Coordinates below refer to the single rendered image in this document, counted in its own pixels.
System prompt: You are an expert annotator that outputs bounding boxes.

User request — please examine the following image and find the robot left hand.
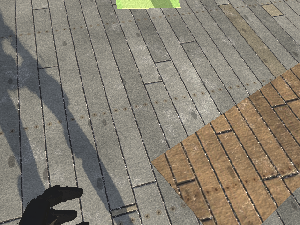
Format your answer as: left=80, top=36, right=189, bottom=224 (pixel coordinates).
left=17, top=185, right=89, bottom=225

